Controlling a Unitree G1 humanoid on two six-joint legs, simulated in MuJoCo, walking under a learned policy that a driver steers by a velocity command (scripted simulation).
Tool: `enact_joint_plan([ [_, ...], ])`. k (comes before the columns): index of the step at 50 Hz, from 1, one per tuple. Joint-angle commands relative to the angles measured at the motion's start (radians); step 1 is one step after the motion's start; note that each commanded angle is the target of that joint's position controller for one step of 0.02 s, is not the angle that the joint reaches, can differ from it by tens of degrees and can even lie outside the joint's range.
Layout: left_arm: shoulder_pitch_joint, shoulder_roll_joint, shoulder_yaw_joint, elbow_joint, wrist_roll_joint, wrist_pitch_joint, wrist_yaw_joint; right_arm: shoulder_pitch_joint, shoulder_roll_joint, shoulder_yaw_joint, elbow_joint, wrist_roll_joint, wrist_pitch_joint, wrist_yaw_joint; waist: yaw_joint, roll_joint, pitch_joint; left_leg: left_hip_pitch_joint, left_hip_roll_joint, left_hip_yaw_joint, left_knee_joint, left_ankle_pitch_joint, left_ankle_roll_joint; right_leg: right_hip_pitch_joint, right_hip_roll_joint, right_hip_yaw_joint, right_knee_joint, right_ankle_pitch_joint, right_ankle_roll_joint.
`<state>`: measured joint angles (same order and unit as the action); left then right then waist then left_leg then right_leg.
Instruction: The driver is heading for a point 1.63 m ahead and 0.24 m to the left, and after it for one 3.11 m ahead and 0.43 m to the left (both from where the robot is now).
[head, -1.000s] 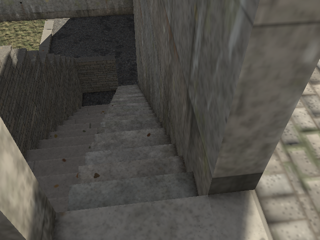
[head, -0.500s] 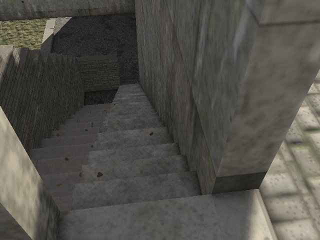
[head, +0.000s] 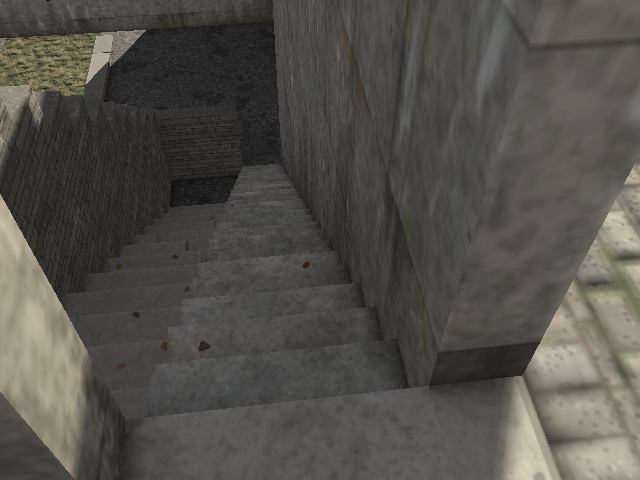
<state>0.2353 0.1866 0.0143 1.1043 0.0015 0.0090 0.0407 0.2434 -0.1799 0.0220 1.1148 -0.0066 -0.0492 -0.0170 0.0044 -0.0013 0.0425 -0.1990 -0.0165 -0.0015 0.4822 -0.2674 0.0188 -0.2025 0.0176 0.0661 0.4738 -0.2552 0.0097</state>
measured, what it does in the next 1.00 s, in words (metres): walks ahead: right foot, then left foot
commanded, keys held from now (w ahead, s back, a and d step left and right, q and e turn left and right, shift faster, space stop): no key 0.08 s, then w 0.44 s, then no key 0.48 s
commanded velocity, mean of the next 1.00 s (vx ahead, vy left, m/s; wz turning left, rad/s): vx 0.18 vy -0.01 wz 0.00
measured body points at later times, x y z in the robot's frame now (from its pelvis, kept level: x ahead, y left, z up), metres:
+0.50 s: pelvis +0.09 -0.05 +0.00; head +0.09 -0.07 +0.45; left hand +0.08 +0.21 -0.14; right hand +0.13 -0.32 -0.15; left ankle +0.03 +0.09 -0.66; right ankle +0.07 -0.15 -0.74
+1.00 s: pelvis +0.24 -0.03 -0.01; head +0.26 -0.02 +0.44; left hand +0.25 +0.23 -0.16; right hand +0.39 -0.26 -0.12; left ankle +0.33 +0.05 -0.74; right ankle +0.19 -0.17 -0.69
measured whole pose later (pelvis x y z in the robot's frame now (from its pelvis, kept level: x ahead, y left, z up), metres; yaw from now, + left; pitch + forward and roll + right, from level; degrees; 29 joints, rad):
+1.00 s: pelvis +0.24 -0.03 -0.01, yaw +0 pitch +2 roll -1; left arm 0.28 0.22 0.04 1.06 0.01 0.02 0.08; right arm 0.07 -0.20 -0.02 0.88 -0.03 -0.03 0.01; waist -0.01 -0.01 0.01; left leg -0.41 -0.03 0.04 0.45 -0.08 0.07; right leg -0.39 -0.01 0.04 0.94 -0.53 0.05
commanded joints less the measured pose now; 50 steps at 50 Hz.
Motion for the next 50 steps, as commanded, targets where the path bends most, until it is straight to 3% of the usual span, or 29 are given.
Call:
enact_joint_plan([
  [1, 0.057, 0.080, 0.009, -0.009, 0.004, -0.009, 0.000, 0.068, -0.098, -0.016, -0.004, 0.004, -0.003, -0.007, -0.002, -0.002, 0.007, -0.032, 0.039, -0.038, -0.095, 0.094, 0.023, 0.001, -0.022, 0.013, -0.065, 0.136, -0.030],
  [4, 0.062, 0.080, 0.008, -0.005, 0.001, -0.012, 0.000, 0.069, -0.089, -0.014, -0.001, 0.002, -0.003, -0.007, -0.002, 0.004, 0.011, -0.035, 0.038, -0.039, -0.095, 0.095, 0.024, -0.003, -0.022, 0.011, -0.063, 0.133, -0.028],
  [7, 0.082, 0.082, 0.013, 0.003, -0.009, -0.014, 0.005, 0.095, -0.129, -0.031, 0.007, 0.015, 0.005, -0.013, -0.009, 0.059, 0.027, -0.052, 0.045, -0.085, -0.132, -0.364, 0.075, -0.075, 0.040, -0.058, 0.021, -0.238, -0.048],
  [10, -0.009, 0.047, 0.007, -0.050, -0.015, -0.062, -0.007, 0.186, -0.219, -0.067, 0.006, 0.030, -0.013, -0.014, -0.064, 0.192, 0.113, -0.004, 0.313, -0.478, -0.323, -0.630, 0.241, -0.307, 0.007, -0.090, 0.273, -0.196, -0.062],
  [12, -0.052, 0.078, 0.020, -0.079, -0.026, -0.083, -0.018, 0.166, -0.207, -0.071, -0.020, 0.007, -0.032, -0.010, -0.061, 0.172, 0.131, 0.013, 0.395, -0.577, -0.368, -0.504, 0.288, -0.417, -0.059, -0.032, 0.453, -0.221, -0.073],
  [14, -0.049, 0.103, 0.031, -0.092, -0.035, -0.101, -0.023, 0.081, -0.208, -0.074, -0.066, 0.015, -0.034, -0.014, -0.023, 0.141, 0.103, 0.025, 0.340, -0.445, -0.352, -0.343, 0.221, -0.392, -0.105, -0.016, 0.352, -0.212, -0.079],
  [17, 0.078, 0.080, 0.048, -0.032, -0.030, -0.113, -0.028, 0.016, -0.228, -0.080, -0.101, 0.040, -0.016, -0.017, 0.047, 0.107, 0.026, -0.146, 0.176, -0.184, -0.240, -0.219, 0.147, 0.001, -0.008, -0.159, 0.058, -0.022, -0.038],
  [19, 0.234, 0.072, 0.056, 0.026, -0.031, -0.090, -0.024, 0.050, -0.190, -0.069, -0.100, 0.043, -0.018, -0.009, 0.095, 0.039, 0.002, -0.268, 0.110, -0.117, -0.058, -0.218, 0.115, 0.194, 0.012, -0.154, 0.009, -0.037, -0.021],
  [20, 0.328, 0.145, 0.075, 0.031, -0.033, -0.093, -0.015, 0.025, -0.113, -0.048, -0.120, 0.034, -0.023, -0.003, 0.127, -0.163, -0.033, -0.376, 0.043, -0.026, 0.258, -0.168, 0.061, 0.282, -0.187, 0.133, -0.135, -0.188, -0.084],
  [21, 0.415, 0.262, 0.090, 0.028, -0.022, -0.102, -0.025, 0.017, -0.064, -0.038, -0.166, 0.034, -0.040, -0.004, 0.129, -0.362, -0.056, -0.594, -0.042, 0.002, 0.531, -0.306, 0.047, 0.370, -0.395, 0.578, -0.310, -0.392, -0.234],
  [22, 0.351, 0.236, 0.075, 0.026, -0.010, -0.119, -0.031, 0.012, -0.101, -0.046, -0.177, 0.055, -0.050, -0.002, 0.083, -0.261, -0.004, -0.674, 0.023, -0.086, 0.724, -0.278, 0.065, 0.295, -0.465, 0.731, -0.355, -0.551, -0.298],
  [23, 0.242, 0.184, 0.057, -0.011, -0.014, -0.134, -0.036, -0.038, -0.140, -0.052, -0.194, 0.061, -0.059, 0.007, 0.052, -0.139, 0.070, -0.730, 0.083, -0.105, 0.769, -0.159, 0.085, 0.234, -0.433, 0.616, -0.341, -0.513, -0.267],
  [24, 0.173, 0.162, 0.046, -0.032, -0.013, -0.140, -0.045, -0.037, -0.146, -0.057, -0.183, 0.053, -0.065, 0.014, 0.028, -0.089, 0.073, -0.698, 0.115, -0.094, 0.748, -0.061, 0.087, 0.199, -0.366, 0.464, -0.332, -0.361, -0.226],
  [25, 0.137, 0.154, 0.040, -0.045, -0.013, -0.138, -0.052, -0.036, -0.154, -0.064, -0.176, 0.039, -0.067, 0.015, 0.010, -0.073, 0.059, -0.661, 0.138, -0.088, 0.693, 0.013, 0.082, 0.183, -0.322, 0.358, -0.335, -0.223, -0.194],
  [28, 0.200, 0.105, 0.020, -0.028, 0.002, -0.119, -0.047, -0.072, -0.146, -0.071, -0.182, 0.036, -0.053, 0.027, 0.017, -0.085, 0.049, -0.576, 0.133, -0.018, 0.594, 0.094, 0.039, 0.163, -0.230, 0.119, -0.313, 0.293, -0.158],
  [29, 0.218, 0.134, 0.026, -0.027, 0.008, -0.106, -0.037, -0.109, -0.125, -0.066, -0.200, 0.020, -0.050, 0.032, 0.020, -0.075, 0.036, -0.587, 0.126, 0.005, 0.562, 0.106, 0.022, 0.178, -0.220, 0.073, -0.282, 0.491, -0.164],
  [30, 0.181, 0.111, 0.014, -0.019, 0.008, -0.089, -0.012, -0.143, -0.106, -0.059, -0.240, 0.012, -0.055, 0.035, -0.026, -0.112, 0.053, -0.492, 0.092, 0.044, 0.458, 0.109, 0.004, 0.079, -0.155, -0.032, -0.240, 0.753, -0.144],
  [31, 0.187, 0.119, 0.010, -0.024, 0.014, -0.082, 0.002, -0.204, -0.083, -0.045, -0.259, 0.014, -0.058, 0.036, -0.003, -0.080, 0.023, -0.404, 0.062, 0.083, 0.327, 0.182, -0.008, 0.030, -0.123, -0.080, -0.236, 0.781, -0.132],
  [33, 0.244, 0.171, 0.017, -0.017, 0.015, -0.078, 0.010, -0.259, -0.078, -0.038, -0.272, 0.025, -0.054, 0.035, 0.034, -0.095, -0.021, -0.302, 0.015, 0.106, 0.183, 0.286, -0.025, 0.038, -0.129, -0.074, -0.227, 0.738, -0.136],
  [35, 0.237, 0.177, 0.020, -0.015, 0.001, -0.080, 0.008, -0.245, -0.096, -0.038, -0.274, 0.031, -0.040, 0.031, 0.014, -0.123, -0.035, -0.258, 0.018, 0.052, 0.115, 0.301, -0.010, 0.074, -0.175, -0.039, -0.205, 0.707, -0.143],
  [38, 0.185, 0.149, 0.025, -0.018, -0.017, -0.076, 0.010, -0.143, -0.151, -0.055, -0.248, 0.005, -0.044, 0.034, -0.057, -0.100, -0.066, -0.180, 0.017, 0.016, -0.010, 0.353, 0.051, 0.154, -0.198, -0.015, -0.067, 0.672, -0.110],
  [39, 0.223, 0.139, 0.024, -0.010, -0.007, -0.073, 0.007, -0.082, -0.190, -0.069, -0.224, -0.004, -0.051, 0.034, -0.072, -0.051, -0.105, -0.063, 0.026, 0.010, -0.066, 0.553, 0.073, 0.146, -0.151, -0.028, 0.029, 0.645, -0.080],
  [40, 0.299, 0.118, 0.019, -0.009, 0.017, -0.079, 0.004, -0.025, -0.250, -0.082, -0.213, -0.018, -0.054, 0.035, -0.051, 0.039, -0.206, 0.180, 0.135, -0.080, 0.037, 0.996, 0.116, 0.010, -0.079, -0.059, 0.169, 0.423, -0.043],
  [41, 0.444, 0.012, -0.012, 0.027, 0.019, -0.080, -0.002, 0.034, -0.231, -0.077, -0.196, -0.024, -0.041, 0.040, -0.021, 0.189, -0.389, 0.464, 0.319, -0.268, 0.068, 1.107, 0.291, -0.179, -0.011, -0.063, 0.405, 0.007, 0.007],
  [42, 0.424, 0.067, -0.005, 0.036, 0.008, -0.071, -0.004, 0.042, -0.140, -0.060, -0.201, -0.012, -0.030, 0.046, -0.047, 0.194, -0.440, 0.422, 0.379, -0.389, -0.024, 0.980, 0.353, -0.199, 0.013, -0.030, 0.541, -0.369, 0.037],
  [43, 0.351, 0.117, 0.015, 0.016, -0.013, -0.047, 0.003, -0.049, -0.148, -0.058, -0.231, -0.005, -0.024, 0.047, -0.032, 0.133, -0.357, 0.296, 0.371, -0.411, -0.079, 0.718, 0.317, -0.233, -0.011, 0.008, 0.623, -0.417, 0.051],
  [45, 0.188, 0.115, 0.027, -0.033, 0.000, -0.001, 0.026, -0.212, -0.163, -0.065, -0.294, -0.008, -0.006, 0.033, -0.021, 0.054, -0.210, 0.037, 0.327, -0.323, -0.143, 0.530, 0.253, -0.243, -0.037, 0.013, 0.645, -0.387, 0.055],
  [47, 0.207, 0.092, 0.033, -0.034, 0.006, 0.016, 0.039, -0.253, -0.165, -0.073, -0.306, -0.019, 0.007, 0.025, 0.022, 0.092, -0.168, -0.125, 0.255, -0.230, -0.197, 0.333, 0.209, -0.145, -0.045, -0.001, 0.554, -0.299, 0.051],
  [50, 0.195, 0.061, 0.030, -0.037, 0.007, 0.018, 0.045, -0.236, -0.146, -0.082, -0.307, -0.022, 0.021, 0.015, 0.022, 0.117, -0.142, -0.187, 0.212, -0.176, -0.232, 0.168, 0.205, -0.084, -0.039, -0.036, 0.396, -0.221, 0.037],
])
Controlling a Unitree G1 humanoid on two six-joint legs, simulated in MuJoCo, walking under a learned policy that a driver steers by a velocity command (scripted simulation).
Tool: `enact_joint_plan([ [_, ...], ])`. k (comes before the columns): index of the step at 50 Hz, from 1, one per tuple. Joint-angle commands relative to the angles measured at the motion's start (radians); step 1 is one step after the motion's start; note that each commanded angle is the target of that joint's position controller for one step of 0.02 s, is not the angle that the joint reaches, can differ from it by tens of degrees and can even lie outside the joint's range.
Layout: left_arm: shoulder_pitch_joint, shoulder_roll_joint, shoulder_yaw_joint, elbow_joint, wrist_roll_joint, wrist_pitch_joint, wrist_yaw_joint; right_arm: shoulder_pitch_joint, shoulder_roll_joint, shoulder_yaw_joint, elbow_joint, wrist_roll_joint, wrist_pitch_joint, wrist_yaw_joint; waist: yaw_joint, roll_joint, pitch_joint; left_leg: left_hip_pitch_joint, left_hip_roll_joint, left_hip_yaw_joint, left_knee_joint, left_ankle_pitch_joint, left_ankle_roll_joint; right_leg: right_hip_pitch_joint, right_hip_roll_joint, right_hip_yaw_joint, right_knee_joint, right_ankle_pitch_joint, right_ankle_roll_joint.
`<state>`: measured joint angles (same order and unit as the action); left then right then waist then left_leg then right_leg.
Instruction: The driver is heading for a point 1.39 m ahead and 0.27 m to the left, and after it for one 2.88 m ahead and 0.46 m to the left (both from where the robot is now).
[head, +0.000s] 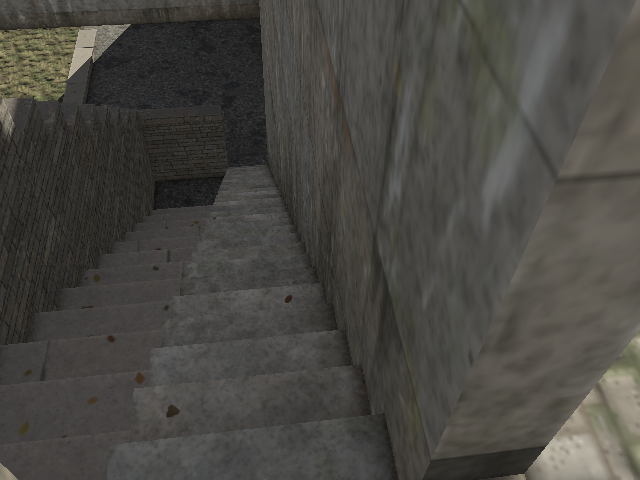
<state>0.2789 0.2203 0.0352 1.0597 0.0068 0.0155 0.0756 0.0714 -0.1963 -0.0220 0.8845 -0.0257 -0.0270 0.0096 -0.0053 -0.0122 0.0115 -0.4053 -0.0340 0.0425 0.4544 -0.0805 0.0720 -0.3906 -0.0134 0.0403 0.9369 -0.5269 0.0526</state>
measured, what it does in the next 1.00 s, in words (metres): steps on the spot: right foot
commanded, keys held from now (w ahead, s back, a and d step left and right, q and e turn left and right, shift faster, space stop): no key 0.44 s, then q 0.50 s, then w+q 0.06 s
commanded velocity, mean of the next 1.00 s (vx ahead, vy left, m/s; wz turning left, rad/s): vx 0.01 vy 0.00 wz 0.21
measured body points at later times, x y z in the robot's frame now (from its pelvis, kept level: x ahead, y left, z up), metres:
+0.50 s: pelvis +0.03 -0.04 +0.01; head +0.04 -0.04 +0.46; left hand +0.04 +0.20 -0.15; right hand +0.10 -0.30 -0.13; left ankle +0.10 +0.08 -0.73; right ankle +0.01 -0.15 -0.73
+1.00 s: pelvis +0.04 -0.04 +0.00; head +0.08 -0.03 +0.45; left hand +0.08 +0.26 -0.12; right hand +0.26 -0.26 -0.10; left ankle +0.10 +0.08 -0.73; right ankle +0.04 -0.18 -0.69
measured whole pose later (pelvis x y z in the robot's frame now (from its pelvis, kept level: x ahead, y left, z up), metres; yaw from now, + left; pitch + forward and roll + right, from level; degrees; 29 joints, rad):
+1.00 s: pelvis +0.04 -0.04 +0.00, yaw +13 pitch +5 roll +0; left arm 0.16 0.27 0.07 0.86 0.01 0.00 0.06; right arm 0.14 -0.27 -0.07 0.65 -0.01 0.06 -0.04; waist 0.00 0.01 -0.01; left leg -0.47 -0.10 -0.15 0.50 -0.12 0.05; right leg -0.48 0.03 0.09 0.95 -0.44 0.05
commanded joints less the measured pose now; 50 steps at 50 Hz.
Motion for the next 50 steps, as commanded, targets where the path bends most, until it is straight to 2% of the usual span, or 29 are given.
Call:
enact_joint_plan([
  [1, 0.129, 0.031, 0.009, 0.001, 0.003, 0.011, 0.009, -0.053, -0.128, -0.041, -0.079, -0.003, 0.002, -0.016, 0.023, 0.129, -0.108, 0.019, 0.232, -0.227, -0.214, -0.081, 0.154, 0.114, -0.010, -0.010, -0.113, 0.083, -0.013],
  [2, 0.123, 0.033, 0.009, 0.007, 0.011, 0.010, 0.004, -0.043, -0.116, -0.041, -0.073, -0.002, 0.009, -0.023, 0.028, 0.145, -0.110, 0.006, 0.222, -0.224, -0.225, -0.171, 0.151, 0.140, -0.016, -0.007, -0.159, 0.116, -0.020],
  [5, 0.132, 0.040, 0.016, 0.033, 0.013, 0.010, -0.013, -0.033, -0.101, -0.044, -0.076, 0.019, 0.021, -0.028, 0.047, 0.136, -0.062, -0.058, 0.210, -0.225, -0.246, -0.385, 0.103, 0.240, 0.001, -0.034, -0.323, 0.239, -0.064],
  [7, 0.111, 0.054, 0.016, 0.024, 0.025, 0.011, -0.014, 0.017, -0.093, -0.042, -0.062, 0.027, 0.016, -0.018, 0.041, 0.078, -0.007, -0.069, 0.188, -0.221, -0.237, -0.509, 0.017, 0.238, -0.032, 0.014, -0.453, 0.266, -0.117],
  [8, 0.088, 0.105, 0.025, 0.020, 0.024, 0.011, -0.008, 0.050, -0.107, -0.051, -0.063, 0.026, 0.013, -0.015, 0.006, 0.017, 0.029, -0.046, 0.144, -0.170, -0.205, -0.487, -0.028, 0.171, -0.064, 0.055, -0.505, 0.166, -0.147],
  [9, 0.063, 0.118, 0.030, 0.026, 0.019, 0.002, -0.004, 0.043, -0.115, -0.058, -0.071, 0.029, 0.012, -0.019, -0.008, -0.073, 0.055, 0.057, 0.099, -0.099, -0.159, -0.404, -0.058, 0.016, -0.072, 0.091, -0.576, -0.016, -0.160],
  [11, 0.000, 0.080, 0.021, 0.022, 0.023, -0.025, 0.000, 0.034, -0.098, -0.056, -0.068, 0.024, 0.008, -0.030, -0.021, -0.130, 0.065, 0.196, 0.079, -0.073, -0.077, -0.232, -0.079, -0.079, -0.077, 0.124, -0.682, -0.084, -0.132],
  [14, -0.018, 0.087, 0.028, 0.024, 0.012, -0.054, -0.003, 0.089, -0.097, -0.061, -0.038, 0.010, 0.012, -0.036, -0.028, -0.081, 0.048, 0.239, 0.076, -0.062, -0.070, -0.140, -0.083, -0.040, -0.077, 0.128, -0.704, -0.037, -0.120],
  [17, 0.009, 0.069, 0.027, 0.038, 0.002, -0.063, -0.005, 0.105, -0.089, -0.062, -0.029, 0.022, 0.017, -0.043, -0.014, -0.036, 0.064, 0.223, 0.086, -0.072, -0.089, -0.141, -0.077, 0.000, -0.064, 0.104, -0.692, 0.018, -0.118],
  [19, 0.030, 0.066, 0.028, 0.044, 0.004, -0.064, -0.007, 0.103, -0.093, -0.064, -0.026, 0.023, 0.016, -0.045, -0.001, -0.003, 0.055, 0.210, 0.089, -0.076, -0.093, -0.123, -0.071, 0.043, -0.055, 0.092, -0.674, 0.081, -0.120],
  [20, 0.043, 0.083, 0.034, 0.047, 0.006, -0.055, -0.005, 0.099, -0.090, -0.063, -0.030, 0.022, 0.006, -0.045, -0.001, -0.009, 0.055, 0.204, 0.088, -0.069, -0.088, -0.109, -0.072, 0.067, -0.049, 0.086, -0.667, 0.111, -0.122],
  [22, 0.050, 0.073, 0.033, 0.044, 0.007, -0.047, -0.005, 0.108, -0.091, -0.062, -0.022, 0.023, -0.004, -0.045, 0.003, 0.008, 0.039, 0.203, 0.091, -0.068, -0.086, -0.068, -0.074, 0.103, -0.049, 0.081, -0.653, 0.171, -0.125],
  [23, 0.054, 0.105, 0.044, 0.040, -0.001, -0.041, -0.004, 0.104, -0.097, -0.064, -0.026, 0.029, -0.003, -0.051, 0.001, 0.017, 0.048, 0.171, 0.086, -0.066, -0.066, -0.052, -0.071, 0.130, -0.050, 0.075, -0.634, 0.210, -0.125],
  [26, 0.059, 0.143, 0.066, 0.012, -0.007, -0.026, 0.010, 0.074, -0.137, -0.073, -0.069, 0.039, 0.001, -0.060, 0.013, -0.001, 0.019, 0.081, 0.069, -0.061, 0.013, 0.018, -0.055, 0.202, -0.068, 0.066, -0.573, 0.341, -0.145],
  [28, 0.075, 0.130, 0.071, 0.004, -0.012, -0.031, 0.013, 0.082, -0.138, -0.077, -0.087, 0.042, 0.023, -0.059, 0.023, -0.003, -0.006, 0.045, 0.062, -0.067, 0.071, 0.074, -0.039, 0.215, -0.090, 0.055, -0.519, 0.432, -0.158],
  [29, 0.077, 0.119, 0.071, -0.004, -0.009, -0.033, 0.016, 0.080, -0.147, -0.082, -0.104, 0.040, 0.029, -0.055, 0.028, -0.026, -0.018, 0.033, 0.057, -0.063, 0.097, 0.080, -0.033, 0.214, -0.098, 0.049, -0.506, 0.468, -0.167],
  [32, 0.065, 0.140, 0.081, -0.029, -0.008, -0.033, 0.024, 0.085, -0.137, -0.085, -0.140, 0.034, 0.047, -0.050, 0.016, -0.060, -0.029, -0.007, 0.042, -0.061, 0.175, 0.059, -0.024, 0.204, -0.156, 0.066, -0.469, 0.548, -0.193],
  [33, 0.059, 0.166, 0.090, -0.042, -0.007, -0.028, 0.029, 0.090, -0.144, -0.087, -0.150, 0.026, 0.048, -0.042, 0.017, -0.059, -0.038, -0.019, 0.045, -0.068, 0.197, 0.070, -0.019, 0.210, -0.166, 0.072, -0.448, 0.561, -0.202],
  [36, 0.034, 0.164, 0.093, -0.075, 0.000, -0.025, 0.034, 0.085, -0.153, -0.094, -0.188, 0.028, 0.056, -0.030, 0.009, -0.032, -0.057, -0.010, 0.051, -0.086, 0.223, 0.129, 0.007, 0.180, -0.179, 0.047, -0.393, 0.553, -0.193],
  [38, 0.031, 0.175, 0.097, -0.090, 0.014, -0.024, 0.024, 0.063, -0.192, -0.109, -0.227, 0.026, 0.070, -0.031, 0.014, 0.039, -0.069, 0.008, 0.065, -0.149, 0.171, 0.239, 0.052, 0.144, -0.119, -0.020, -0.319, 0.458, -0.133],
  [39, 0.015, 0.153, 0.086, -0.101, 0.019, -0.019, 0.020, 0.072, -0.207, -0.112, -0.246, 0.019, 0.073, -0.032, -0.002, 0.104, -0.094, 0.056, 0.097, -0.233, 0.112, 0.276, 0.095, 0.103, -0.057, -0.062, -0.237, 0.387, -0.091],
  [40, -0.020, 0.134, 0.078, -0.122, 0.019, -0.013, 0.012, 0.126, -0.233, -0.118, -0.261, 0.012, 0.069, -0.034, -0.041, 0.178, -0.138, 0.147, 0.184, -0.427, 0.001, 0.304, 0.181, 0.019, 0.059, -0.103, -0.085, 0.204, -0.037],
  [41, -0.101, 0.086, 0.060, -0.186, 0.021, 0.005, -0.006, 0.209, -0.259, -0.113, -0.227, -0.011, 0.059, -0.027, -0.056, 0.273, -0.189, 0.296, 0.282, -0.682, -0.120, 0.154, 0.287, -0.172, 0.107, -0.005, 0.143, -0.164, -0.012],
  [42, -0.080, 0.103, 0.056, -0.203, 0.016, 0.003, -0.012, 0.216, -0.276, -0.114, -0.228, 0.002, 0.036, -0.030, -0.042, 0.157, -0.207, 0.341, 0.320, -0.742, -0.138, -0.063, 0.290, -0.272, 0.071, 0.097, 0.314, -0.135, -0.019],
  [43, -0.071, 0.119, 0.056, -0.201, 0.014, 0.000, -0.012, 0.155, -0.262, -0.111, -0.250, 0.012, 0.020, -0.035, -0.018, 0.087, -0.165, 0.304, 0.301, -0.693, -0.135, -0.136, 0.252, -0.316, 0.046, 0.115, 0.356, -0.053, -0.024],
  [44, -0.071, 0.142, 0.061, -0.204, 0.017, -0.005, -0.007, 0.108, -0.242, -0.104, -0.263, 0.024, 0.016, -0.041, 0.002, 0.051, -0.125, 0.243, 0.268, -0.626, -0.145, -0.156, 0.216, -0.320, 0.028, 0.115, 0.316, 0.025, -0.024],
  [46, -0.051, 0.164, 0.065, -0.213, 0.017, -0.013, 0.001, 0.023, -0.220, -0.091, -0.298, 0.018, 0.049, -0.053, 0.029, 0.078, -0.131, 0.116, 0.190, -0.507, -0.134, -0.139, 0.176, -0.207, 0.014, 0.093, 0.202, 0.099, -0.005],
  [47, -0.038, 0.152, 0.059, -0.214, 0.011, -0.018, -0.005, 0.011, -0.217, -0.090, -0.307, 0.010, 0.065, -0.057, 0.036, 0.099, -0.125, 0.070, 0.152, -0.460, -0.132, -0.115, 0.170, -0.154, 0.028, 0.062, 0.116, 0.108, 0.005],
  [50, 0.010, 0.118, 0.039, -0.222, -0.015, -0.030, -0.028, 0.021, -0.227, -0.095, -0.332, 0.015, 0.093, -0.066, 0.031, 0.175, -0.167, 0.017, 0.105, -0.450, -0.165, -0.318, 0.160, 0.005, 0.066, -0.001, -0.144, 0.074, 0.009],
])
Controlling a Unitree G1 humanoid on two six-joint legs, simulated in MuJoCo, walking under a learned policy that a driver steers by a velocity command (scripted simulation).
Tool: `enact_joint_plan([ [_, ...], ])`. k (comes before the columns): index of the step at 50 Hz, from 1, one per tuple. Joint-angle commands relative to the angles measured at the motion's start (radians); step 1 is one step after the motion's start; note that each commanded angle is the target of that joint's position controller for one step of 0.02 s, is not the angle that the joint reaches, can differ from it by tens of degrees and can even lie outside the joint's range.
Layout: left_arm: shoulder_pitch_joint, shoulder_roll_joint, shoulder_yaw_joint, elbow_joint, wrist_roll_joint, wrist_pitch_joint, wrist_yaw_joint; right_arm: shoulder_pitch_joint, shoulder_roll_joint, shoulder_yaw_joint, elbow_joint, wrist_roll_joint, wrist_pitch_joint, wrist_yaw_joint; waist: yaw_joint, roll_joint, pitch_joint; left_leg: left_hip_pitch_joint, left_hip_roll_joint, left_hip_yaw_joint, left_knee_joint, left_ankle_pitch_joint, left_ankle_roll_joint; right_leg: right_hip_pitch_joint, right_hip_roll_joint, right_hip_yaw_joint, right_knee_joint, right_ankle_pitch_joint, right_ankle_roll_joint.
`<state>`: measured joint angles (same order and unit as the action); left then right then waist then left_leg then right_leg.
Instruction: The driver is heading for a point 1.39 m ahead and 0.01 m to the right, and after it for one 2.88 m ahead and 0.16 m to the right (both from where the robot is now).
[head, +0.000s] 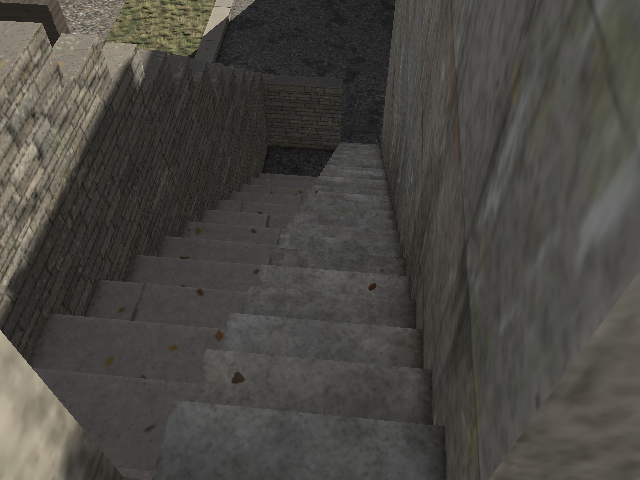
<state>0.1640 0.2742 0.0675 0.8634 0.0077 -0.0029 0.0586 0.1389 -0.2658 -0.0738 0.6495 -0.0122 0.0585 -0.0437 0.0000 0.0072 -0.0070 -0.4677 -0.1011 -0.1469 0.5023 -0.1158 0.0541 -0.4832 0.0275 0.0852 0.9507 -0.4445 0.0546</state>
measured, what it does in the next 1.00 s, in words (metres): walks ahead: right foot, then left foot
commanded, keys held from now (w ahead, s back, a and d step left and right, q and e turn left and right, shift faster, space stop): w+q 0.06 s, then w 0.54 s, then w+e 0.40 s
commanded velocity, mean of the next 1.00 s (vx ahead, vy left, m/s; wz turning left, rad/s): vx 0.41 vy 0.00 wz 0.04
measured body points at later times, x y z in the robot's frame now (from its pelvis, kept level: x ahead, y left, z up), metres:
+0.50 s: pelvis +0.10 +0.05 -0.01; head +0.12 +0.04 +0.44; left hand +0.00 +0.32 -0.12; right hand +0.34 -0.15 -0.09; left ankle +0.16 +0.19 -0.72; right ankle -0.01 -0.14 -0.73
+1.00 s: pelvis +0.34 +0.10 -0.04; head +0.34 +0.09 +0.41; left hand +0.45 +0.37 -0.15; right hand +0.31 -0.17 -0.18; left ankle +0.16 +0.19 -0.73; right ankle +0.54 -0.06 -0.72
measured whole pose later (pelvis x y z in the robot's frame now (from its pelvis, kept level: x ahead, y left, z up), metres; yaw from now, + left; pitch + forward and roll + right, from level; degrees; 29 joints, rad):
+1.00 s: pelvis +0.34 +0.10 -0.04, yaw +0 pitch +0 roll +3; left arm 0.29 0.26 0.08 0.77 0.00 -0.03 -0.05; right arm 0.45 -0.22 -0.07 0.93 -0.01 -0.07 -0.07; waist -0.04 -0.03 -0.02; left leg 0.02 -0.01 0.18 0.63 -0.64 0.00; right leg -0.69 -0.07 0.10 0.72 0.48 -0.07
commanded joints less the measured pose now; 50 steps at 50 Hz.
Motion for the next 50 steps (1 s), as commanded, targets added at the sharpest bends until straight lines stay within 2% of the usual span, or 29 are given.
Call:
enact_joint_plan([
  [1, 0.149, 0.082, 0.009, -0.025, -0.026, -0.017, -0.013, -0.040, -0.163, -0.045, -0.107, 0.009, 0.011, -0.013, 0.028, 0.190, -0.146, 0.071, 0.171, -0.289, -0.233, -0.362, 0.163, 0.143, 0.035, -0.053, -0.239, -0.020, -0.008],
  [3, 0.285, 0.121, 0.018, 0.004, -0.017, -0.022, -0.021, -0.102, -0.153, -0.044, -0.141, 0.037, 0.020, -0.012, 0.105, 0.232, -0.123, -0.051, 0.105, -0.268, -0.213, -0.461, 0.064, 0.360, 0.021, -0.073, -0.546, 0.122, -0.062],
  [4, 0.389, 0.171, 0.032, 0.046, -0.001, -0.028, -0.021, -0.126, -0.091, -0.028, -0.161, 0.044, 0.024, -0.010, 0.129, 0.145, -0.109, -0.230, 0.025, -0.149, -0.032, -0.439, -0.032, 0.545, -0.115, -0.002, -0.648, 0.099, -0.102],
  [5, 0.341, 0.270, 0.057, 0.018, 0.013, -0.038, -0.024, -0.071, 0.007, 0.002, -0.183, 0.037, 0.011, 0.007, 0.059, -0.245, -0.089, -0.413, -0.078, -0.035, 0.338, -0.432, -0.015, 0.536, -0.407, 0.475, -0.731, -0.236, -0.222],
  [6, 0.217, 0.261, 0.055, -0.040, 0.043, -0.062, -0.023, -0.067, -0.074, -0.015, -0.188, 0.011, -0.028, 0.021, 0.023, -0.285, 0.029, -0.512, 0.011, -0.117, 0.513, -0.384, -0.024, 0.369, -0.464, 0.666, -0.797, -0.413, -0.326],
  [7, 0.113, 0.199, 0.043, -0.083, 0.025, -0.079, -0.011, -0.027, -0.136, -0.029, -0.162, 0.008, -0.041, 0.031, -0.015, -0.197, 0.084, -0.536, 0.036, -0.122, 0.596, -0.272, -0.018, 0.348, -0.430, 0.546, -0.780, -0.379, -0.292],
  [8, 0.096, 0.157, 0.034, -0.100, -0.002, -0.086, -0.013, 0.020, -0.139, -0.031, -0.129, 0.006, -0.049, 0.035, -0.022, -0.168, 0.072, -0.506, 0.041, -0.083, 0.639, -0.206, -0.025, 0.365, -0.349, 0.419, -0.763, -0.279, -0.237],
  [11, 0.214, 0.125, 0.021, -0.067, -0.013, -0.089, -0.012, 0.040, -0.088, -0.016, -0.090, -0.005, -0.063, 0.053, 0.012, -0.103, 0.064, -0.436, 0.051, -0.021, 0.789, -0.059, -0.065, 0.340, -0.274, 0.230, -0.759, -0.056, -0.213],
  [16, 0.293, 0.150, 0.025, -0.079, 0.002, -0.063, -0.010, -0.068, -0.074, -0.001, -0.126, 0.014, -0.082, 0.046, 0.070, -0.160, 0.104, -0.429, 0.095, 0.055, 0.560, 0.029, -0.098, 0.386, -0.266, 0.141, -0.751, -0.005, -0.239],
  [19, 0.311, 0.186, 0.038, -0.077, -0.021, -0.052, -0.012, -0.133, -0.066, -0.001, -0.129, 0.030, -0.097, 0.060, 0.104, -0.232, 0.116, -0.227, 0.113, 0.171, 0.335, 0.006, -0.103, 0.308, -0.259, 0.059, -0.746, 0.070, -0.218],
  [21, 0.339, 0.204, 0.045, -0.082, -0.030, -0.048, -0.018, -0.143, -0.047, 0.001, -0.122, 0.040, -0.097, 0.065, 0.120, -0.215, 0.122, -0.111, 0.086, 0.220, 0.237, -0.051, -0.088, 0.272, -0.264, 0.034, -0.696, 0.125, -0.212],
  [23, 0.338, 0.203, 0.046, -0.083, -0.049, -0.045, -0.020, -0.067, -0.053, -0.009, -0.101, 0.045, -0.105, 0.071, 0.075, -0.242, 0.118, 0.010, 0.082, 0.217, 0.152, -0.097, -0.051, 0.269, -0.293, 0.065, -0.647, 0.186, -0.208],
  [24, 0.306, 0.201, 0.044, -0.088, -0.047, -0.043, -0.019, 0.034, -0.080, -0.028, -0.066, 0.045, -0.110, 0.068, 0.005, -0.235, 0.083, 0.129, 0.057, 0.235, 0.095, -0.077, -0.025, 0.258, -0.286, 0.047, -0.554, 0.331, -0.192],
  [25, 0.298, 0.178, 0.035, -0.088, -0.045, -0.046, -0.019, 0.182, -0.122, -0.057, -0.013, 0.045, -0.111, 0.060, -0.074, -0.176, 0.007, 0.318, 0.034, 0.250, 0.049, -0.050, 0.006, 0.215, -0.243, -0.006, -0.370, 0.494, -0.166],
  [26, 0.298, 0.130, 0.021, -0.114, -0.037, -0.062, -0.024, 0.351, -0.178, -0.078, 0.018, 0.037, -0.108, 0.047, -0.158, 0.013, -0.144, 0.605, 0.195, 0.023, 0.030, -0.143, 0.065, 0.031, -0.178, -0.073, -0.026, 0.369, -0.104],
  [27, 0.377, 0.023, -0.005, -0.146, -0.021, -0.094, -0.027, 0.404, -0.266, -0.074, 0.017, 0.033, -0.106, 0.043, -0.099, 0.329, -0.217, 0.791, 0.395, -0.377, -0.063, -0.175, 0.185, -0.262, -0.043, -0.002, 0.336, -0.136, -0.063],
  [28, 0.375, 0.105, 0.020, -0.147, -0.078, -0.122, -0.029, 0.419, -0.217, -0.064, 0.044, 0.042, -0.108, 0.056, -0.117, 0.316, -0.230, 0.719, 0.460, -0.639, -0.246, -0.494, 0.270, -0.379, -0.018, 0.100, 0.470, -0.075, -0.062],
  [29, 0.279, 0.169, 0.043, -0.152, -0.106, -0.125, -0.041, 0.359, -0.163, -0.046, 0.045, 0.048, -0.121, 0.055, -0.091, 0.225, -0.081, 0.610, 0.448, -0.578, -0.272, -0.581, 0.245, -0.426, -0.074, 0.078, 0.475, -0.013, -0.079],
  [31, 0.238, 0.161, 0.048, -0.137, -0.062, -0.099, -0.027, 0.199, -0.098, -0.024, 0.029, 0.012, -0.121, 0.045, -0.022, 0.119, 0.066, 0.375, 0.355, -0.334, -0.268, -0.416, 0.187, -0.338, -0.138, 0.057, 0.372, 0.143, -0.096],
  [33, 0.280, 0.085, 0.036, -0.102, -0.044, -0.067, -0.022, 0.144, -0.066, -0.026, 0.045, 0.006, -0.129, 0.041, 0.040, 0.104, 0.067, 0.277, 0.319, -0.215, -0.284, -0.322, 0.160, -0.236, -0.183, 0.071, 0.255, 0.193, -0.104],
  [34, 0.271, 0.090, 0.038, -0.098, -0.040, -0.057, -0.021, 0.157, -0.059, -0.026, 0.062, 0.011, -0.138, 0.035, 0.036, 0.079, 0.077, 0.266, 0.303, -0.150, -0.286, -0.238, 0.149, -0.229, -0.192, 0.084, 0.185, 0.230, -0.113],
  [36, 0.206, 0.060, 0.026, -0.120, -0.017, -0.054, -0.018, 0.189, -0.072, -0.033, 0.079, -0.002, -0.150, 0.041, 0.017, 0.037, 0.081, 0.269, 0.290, -0.032, -0.253, 0.104, 0.138, -0.231, -0.140, 0.121, 0.048, 0.324, -0.131],
  [38, 0.243, 0.054, 0.021, -0.099, 0.015, -0.059, -0.034, 0.179, -0.095, -0.039, 0.091, -0.012, -0.154, 0.043, 0.036, 0.021, 0.015, 0.211, 0.249, 0.113, -0.180, 0.330, 0.145, -0.090, -0.087, 0.020, 0.017, 0.507, -0.121],
  [40, 0.310, 0.085, 0.034, -0.059, -0.034, -0.066, -0.064, 0.197, -0.131, -0.049, 0.134, -0.014, -0.147, 0.057, 0.028, 0.030, -0.037, 0.277, 0.326, 0.103, -0.121, 0.412, 0.177, -0.099, -0.134, 0.032, 0.149, 0.577, -0.100],
  [41, 0.260, 0.088, 0.038, -0.086, -0.024, -0.060, -0.072, 0.218, -0.115, -0.038, 0.144, -0.013, -0.145, 0.049, 0.023, 0.030, -0.012, 0.299, 0.314, 0.107, -0.104, 0.383, 0.169, -0.155, -0.122, 0.058, 0.087, 0.598, -0.111],
  [45, 0.073, 0.077, 0.032, -0.145, -0.057, -0.039, -0.078, 0.418, -0.069, -0.037, 0.256, 0.035, -0.123, -0.005, -0.061, 0.100, 0.181, 0.673, 0.435, 0.016, -0.096, 0.327, 0.102, -0.685, -0.120, 0.212, 0.092, 0.357, -0.155],
  [46, 0.069, 0.083, 0.029, -0.166, -0.037, -0.038, -0.091, 0.358, -0.089, -0.041, 0.240, 0.025, -0.128, -0.024, -0.027, 0.048, 0.205, 0.495, 0.357, 0.141, -0.101, 0.255, 0.065, -0.519, -0.105, 0.152, -0.092, 0.553, -0.148],
  [48, -0.028, 0.006, -0.001, -0.188, 0.014, -0.049, -0.121, 0.302, -0.023, -0.010, 0.238, -0.011, -0.134, -0.037, -0.068, -0.044, 0.149, 0.173, 0.241, 0.342, -0.017, -0.046, 0.032, -0.087, -0.086, -0.066, -0.285, 1.078, -0.122],
  [50, 0.019, -0.035, -0.012, -0.151, 0.011, -0.036, -0.132, 0.324, -0.046, -0.008, 0.255, -0.005, -0.139, -0.032, -0.093, 0.001, 0.155, 0.080, 0.233, 0.350, 0.070, -0.175, 0.031, 0.072, -0.054, -0.098, -0.338, 1.151, -0.100],
])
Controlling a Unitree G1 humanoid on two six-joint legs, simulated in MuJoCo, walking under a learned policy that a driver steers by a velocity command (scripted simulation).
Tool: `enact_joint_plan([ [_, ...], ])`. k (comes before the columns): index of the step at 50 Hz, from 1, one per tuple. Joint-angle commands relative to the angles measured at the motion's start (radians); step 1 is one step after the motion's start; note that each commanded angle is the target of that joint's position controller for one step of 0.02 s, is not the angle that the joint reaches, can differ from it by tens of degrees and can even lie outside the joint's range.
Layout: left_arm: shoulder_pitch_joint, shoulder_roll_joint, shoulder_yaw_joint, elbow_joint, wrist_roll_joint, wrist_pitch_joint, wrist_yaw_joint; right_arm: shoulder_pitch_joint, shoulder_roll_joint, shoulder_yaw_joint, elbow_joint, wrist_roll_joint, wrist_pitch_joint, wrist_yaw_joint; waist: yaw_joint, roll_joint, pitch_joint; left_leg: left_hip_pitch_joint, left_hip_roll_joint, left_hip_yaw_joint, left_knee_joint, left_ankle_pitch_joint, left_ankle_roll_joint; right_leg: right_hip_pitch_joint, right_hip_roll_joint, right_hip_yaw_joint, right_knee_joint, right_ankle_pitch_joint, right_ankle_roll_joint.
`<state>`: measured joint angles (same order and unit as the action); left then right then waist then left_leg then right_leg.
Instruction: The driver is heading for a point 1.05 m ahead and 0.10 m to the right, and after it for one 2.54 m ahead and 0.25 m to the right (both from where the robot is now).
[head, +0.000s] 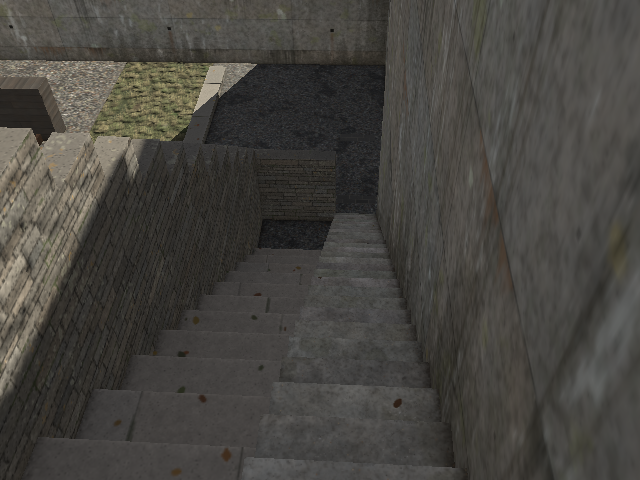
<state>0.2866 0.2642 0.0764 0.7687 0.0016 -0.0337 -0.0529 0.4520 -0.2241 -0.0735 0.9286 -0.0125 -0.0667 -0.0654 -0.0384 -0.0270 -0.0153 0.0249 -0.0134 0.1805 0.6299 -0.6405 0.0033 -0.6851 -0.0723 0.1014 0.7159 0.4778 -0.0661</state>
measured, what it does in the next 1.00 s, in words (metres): goes down: right foot 0.20 m lower, then left foot 0.20 m lower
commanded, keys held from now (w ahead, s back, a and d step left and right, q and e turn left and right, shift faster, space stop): w+e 0.24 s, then w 0.76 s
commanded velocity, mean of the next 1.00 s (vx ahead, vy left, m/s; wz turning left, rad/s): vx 0.50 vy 0.00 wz -0.25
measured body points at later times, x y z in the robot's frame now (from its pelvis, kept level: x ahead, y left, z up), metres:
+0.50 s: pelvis +0.28 -0.02 -0.21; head +0.26 -0.07 +0.24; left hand +0.34 +0.24 -0.32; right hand +0.34 -0.27 -0.36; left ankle +0.52 +0.14 -0.87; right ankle +0.15 -0.10 -0.89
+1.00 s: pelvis +0.53 +0.00 -0.40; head +0.53 -0.03 +0.05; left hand +0.72 +0.22 -0.50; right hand +0.43 -0.19 -0.56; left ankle +0.44 +0.11 -1.08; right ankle +0.70 -0.19 -1.09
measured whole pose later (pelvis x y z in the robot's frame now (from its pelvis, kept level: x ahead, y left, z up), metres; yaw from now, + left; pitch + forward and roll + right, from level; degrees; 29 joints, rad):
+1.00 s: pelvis +0.53 +0.00 -0.40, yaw -12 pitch -1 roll +5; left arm 0.14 0.23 0.02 0.87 0.02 0.03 0.02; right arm 0.44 -0.15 0.00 1.08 0.00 -0.06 -0.05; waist -0.05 -0.02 -0.01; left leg -0.17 -0.15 0.06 0.79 -0.61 0.07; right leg -0.64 -0.08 0.18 0.65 0.37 0.00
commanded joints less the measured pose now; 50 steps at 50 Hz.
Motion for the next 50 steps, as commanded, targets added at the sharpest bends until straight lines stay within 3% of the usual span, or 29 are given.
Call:
enact_joint_plan([
  [1, -0.125, -0.029, -0.030, -0.067, 0.027, 0.004, -0.018, 0.035, -0.089, -0.009, -0.010, 0.013, -0.009, -0.008, -0.080, 0.039, 0.179, -0.353, 0.154, 0.021, 0.025, 0.342, 0.068, 0.230, 0.052, -0.116, -0.161, 0.200, 0.021],
  [2, -0.134, -0.043, -0.039, -0.059, 0.016, 0.020, 0.001, 0.053, -0.106, -0.021, 0.003, 0.032, -0.009, -0.004, -0.093, -0.001, 0.172, -0.332, 0.159, 0.019, 0.144, 0.317, 0.068, 0.260, 0.070, -0.148, -0.177, 0.170, 0.045],
  [4, 0.199, 0.105, 0.016, 0.026, -0.015, 0.064, 0.031, -0.032, -0.180, -0.038, -0.020, 0.004, -0.023, 0.033, 0.040, 0.112, 0.022, -0.277, 0.186, 0.006, 0.439, 0.558, 0.023, 0.476, 0.068, -0.168, -0.067, 0.049, 0.044],
  [6, 0.361, 0.178, 0.051, 0.071, 0.034, 0.053, 0.065, -0.008, -0.138, -0.017, 0.037, 0.048, -0.023, 0.045, 0.148, -0.001, 0.026, -0.252, 0.119, -0.006, 0.886, 0.739, -0.007, 0.665, 0.092, -0.251, -0.450, 0.006, 0.019],
  [7, 0.517, 0.229, 0.052, 0.110, 0.056, 0.041, 0.063, -0.042, -0.105, -0.008, 0.050, 0.066, -0.023, 0.021, 0.258, -0.110, 0.034, -0.498, 0.020, -0.041, 1.488, 0.249, -0.062, 0.872, -0.018, -0.106, -0.447, 0.099, -0.101],
  [8, 0.460, 0.248, 0.015, 0.114, 0.035, 0.015, 0.030, 0.129, 0.039, 0.034, 0.012, 0.025, -0.041, 0.051, 0.096, -0.334, -0.118, -0.921, -0.070, -0.267, 1.675, -0.274, -0.070, 1.233, -0.140, 0.094, 0.035, 0.585, -0.198],
  [9, 0.416, 0.197, 0.012, 0.092, -0.021, 0.039, 0.017, 0.177, -0.081, 0.015, -0.043, 0.018, -0.052, 0.059, 0.089, -0.234, -0.267, -0.982, -0.057, -0.334, 1.580, -0.238, -0.097, 1.225, -0.197, 0.257, -0.005, 0.471, -0.323],
  [11, 0.340, 0.278, 0.023, 0.143, -0.084, 0.073, 0.011, -0.020, -0.107, 0.018, -0.158, 0.043, -0.020, 0.026, 0.034, 0.077, -0.155, -1.142, -0.018, -0.258, 1.569, -0.119, -0.089, 0.968, -0.379, 0.528, -0.289, -0.258, -0.445],
  [12, 0.334, 0.265, 0.023, 0.170, -0.087, 0.072, 0.023, -0.082, -0.089, 0.026, -0.160, 0.056, 0.016, 0.007, 0.030, 0.189, -0.048, -1.222, 0.019, -0.288, 1.475, -0.080, -0.080, 0.837, -0.454, 0.702, -0.350, -0.468, -0.442],
  [13, 0.261, 0.190, -0.005, 0.140, -0.044, 0.047, 0.028, -0.088, -0.111, 0.031, -0.161, 0.047, 0.066, 0.005, -0.002, 0.284, 0.058, -1.188, 0.087, -0.369, 1.324, 0.041, -0.033, 0.624, -0.480, 0.630, -0.340, -0.528, -0.377],
  [15, 0.144, 0.104, -0.044, 0.130, 0.014, -0.005, 0.026, -0.071, -0.116, 0.027, -0.142, 0.007, 0.121, -0.025, -0.006, 0.197, 0.124, -1.021, 0.084, -0.424, 1.004, 0.347, 0.014, 0.333, -0.346, 0.371, -0.248, -0.365, -0.223],
  [17, 0.024, 0.058, -0.078, 0.113, 0.014, -0.041, 0.073, -0.123, -0.090, 0.020, -0.180, -0.037, 0.097, -0.012, -0.046, 0.047, 0.139, -0.725, 0.099, -0.335, 0.568, 0.827, -0.022, 0.073, -0.123, 0.097, -0.242, -0.263, -0.139],
  [18, 0.063, 0.110, -0.062, 0.148, 0.025, -0.059, 0.083, -0.049, -0.056, 0.021, -0.140, -0.047, 0.082, -0.003, -0.070, -0.029, 0.064, -0.630, 0.071, -0.300, 0.628, 0.972, -0.033, 0.082, -0.099, 0.085, -0.201, -0.198, -0.154],
  [21, 0.131, 0.042, -0.072, 0.166, -0.043, -0.073, 0.148, -0.184, -0.085, 0.011, -0.196, -0.042, 0.029, 0.058, 0.001, -0.040, 0.070, -0.516, 0.029, -0.234, 0.146, 1.530, -0.020, 0.043, 0.026, -0.058, -0.085, -0.740, -0.096],
  [24, 0.184, 0.075, -0.048, 0.163, -0.039, -0.034, 0.152, -0.276, -0.026, 0.031, -0.220, -0.015, 0.042, 0.115, 0.060, -0.109, 0.049, -0.392, 0.004, -0.214, 0.069, 1.462, -0.023, 0.033, 0.010, -0.035, 0.086, -0.809, -0.084],
  [29, 0.199, 0.049, -0.036, 0.084, -0.049, 0.021, 0.143, -0.348, -0.074, 0.027, -0.203, -0.007, 0.040, 0.113, 0.152, -0.087, 0.222, -0.710, 0.039, -0.182, -0.262, 0.761, 0.007, 0.396, -0.042, 0.117, 0.336, -0.526, -0.078],
  [31, 0.173, 0.063, -0.020, 0.167, -0.015, 0.049, 0.162, -0.058, -0.091, -0.011, -0.064, -0.012, 0.016, 0.101, 0.035, -0.110, 0.091, -0.248, 0.034, -0.116, -0.362, 0.864, 0.059, 0.281, -0.052, 0.109, 0.622, -0.240, -0.107],
  [32, 0.180, 0.069, -0.014, 0.211, 0.006, 0.038, 0.159, 0.168, -0.157, -0.041, 0.019, -0.015, 0.013, 0.097, -0.073, -0.048, 0.012, 0.113, 0.135, -0.253, -0.351, 1.049, 0.137, 0.039, -0.003, 0.113, 0.968, -0.470, -0.068],
  [33, 0.254, -0.057, -0.038, 0.238, 0.029, 0.013, 0.127, 0.348, -0.186, -0.022, 0.072, -0.041, -0.001, 0.104, -0.099, 0.304, -0.032, 0.409, 0.251, -0.325, 0.040, 1.759, 0.216, -0.387, 0.250, 0.067, 1.618, -1.491, 0.025],
  [34, 0.325, 0.004, -0.045, 0.194, -0.027, -0.013, 0.112, 0.286, -0.173, -0.005, 0.086, -0.026, -0.013, 0.119, -0.053, 0.344, -0.192, 0.543, 0.354, -0.397, 0.172, 1.923, 0.241, -0.531, 0.171, 0.095, 1.634, -1.442, 0.063],
  [36, 0.099, 0.055, -0.047, 0.129, -0.108, 0.002, 0.131, 0.237, -0.131, 0.004, 0.099, -0.053, 0.005, 0.112, -0.091, 0.160, -0.238, 0.324, 0.376, -0.537, -0.016, 1.058, 0.344, -0.507, 0.063, 0.098, 1.314, -1.220, 0.092],
  [37, 0.020, 0.066, -0.047, 0.125, -0.105, 0.032, 0.150, 0.090, -0.125, 0.019, 0.075, -0.051, 0.011, 0.103, -0.044, 0.062, -0.092, 0.071, 0.370, -0.594, -0.154, 0.679, 0.353, -0.482, 0.024, 0.034, 1.225, -1.154, 0.092],
  [39, -0.027, 0.112, -0.027, 0.097, -0.068, 0.052, 0.145, -0.100, -0.050, 0.056, 0.038, -0.056, -0.021, 0.092, 0.044, 0.041, 0.034, -0.257, 0.323, -0.593, -0.175, 0.674, 0.293, -0.361, 0.001, 0.097, 0.967, -0.798, 0.032],
  [40, -0.049, 0.121, -0.020, 0.076, -0.011, 0.070, 0.134, -0.186, -0.046, 0.072, 0.034, -0.037, -0.033, 0.071, 0.104, 0.035, 0.086, -0.435, 0.237, -0.480, -0.226, 0.825, 0.267, -0.204, -0.013, 0.058, 0.695, -0.622, 0.054],
  [42, -0.012, 0.035, -0.039, 0.103, 0.050, 0.077, 0.118, -0.179, -0.078, 0.064, 0.070, 0.004, -0.013, 0.047, 0.110, 0.119, 0.014, -0.503, 0.146, -0.336, -0.247, 0.955, 0.218, 0.096, -0.009, 0.000, 0.390, -0.452, 0.077],
  [43, 0.072, 0.021, -0.042, 0.143, 0.027, 0.071, 0.109, -0.180, -0.131, 0.052, 0.088, -0.017, -0.011, 0.049, 0.148, 0.171, -0.043, -0.516, 0.152, -0.347, -0.192, 1.031, 0.240, 0.204, 0.022, -0.023, 0.520, -0.420, 0.085],
  [44, 0.002, 0.049, -0.034, 0.132, 0.010, 0.069, 0.096, -0.061, -0.081, 0.050, 0.125, 0.023, -0.017, 0.027, 0.070, 0.166, 0.002, -0.227, 0.142, -0.364, -0.119, 0.791, 0.232, -0.086, -0.039, 0.092, 0.331, -0.246, 0.065],
  [46, -0.212, 0.059, -0.044, 0.064, 0.004, 0.057, 0.081, 0.088, -0.027, 0.055, 0.147, 0.031, -0.017, 0.012, -0.042, 0.113, 0.065, 0.064, 0.188, -0.473, -0.046, 0.691, 0.216, -0.361, -0.016, 0.150, 0.134, -0.265, 0.037],
  [50, -0.209, -0.013, -0.060, 0.020, 0.026, 0.065, 0.056, 0.018, -0.045, 0.047, 0.148, 0.017, 0.016, 0.010, -0.027, 0.025, 0.122, -0.474, 0.064, -0.342, 0.017, 0.354, 0.179, 0.269, 0.038, 0.003, -0.161, 0.002, 0.090],
])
